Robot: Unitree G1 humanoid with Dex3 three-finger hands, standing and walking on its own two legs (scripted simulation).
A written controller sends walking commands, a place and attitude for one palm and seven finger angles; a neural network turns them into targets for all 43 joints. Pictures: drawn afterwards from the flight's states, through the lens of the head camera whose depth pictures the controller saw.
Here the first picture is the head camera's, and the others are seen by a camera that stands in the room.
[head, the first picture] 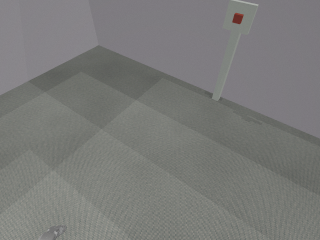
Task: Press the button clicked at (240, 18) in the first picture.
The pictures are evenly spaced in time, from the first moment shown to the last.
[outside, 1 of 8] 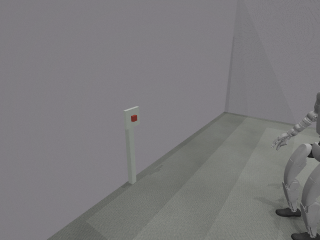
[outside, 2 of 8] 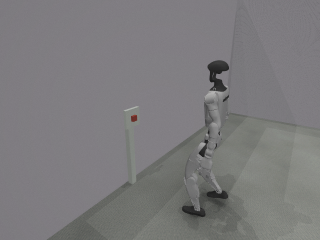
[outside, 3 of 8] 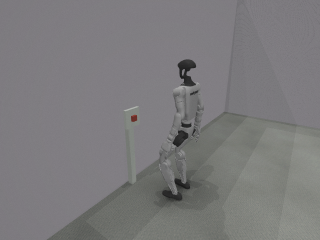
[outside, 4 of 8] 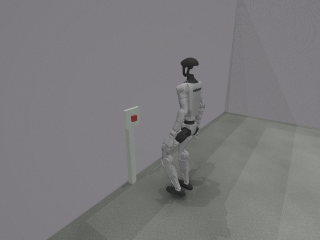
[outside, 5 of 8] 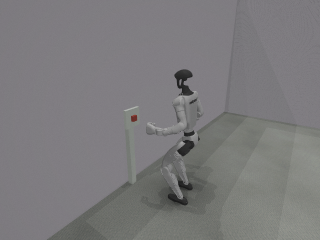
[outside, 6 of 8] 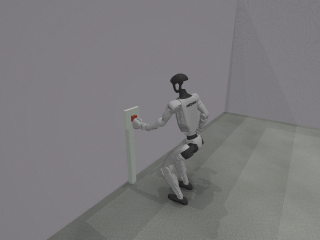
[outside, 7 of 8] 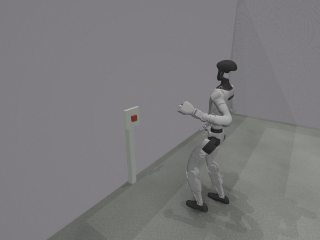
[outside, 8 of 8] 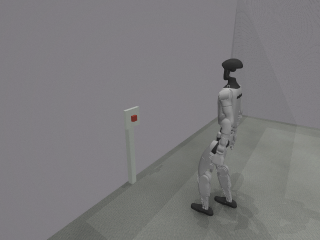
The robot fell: no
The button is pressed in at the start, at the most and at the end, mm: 0 13 0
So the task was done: yes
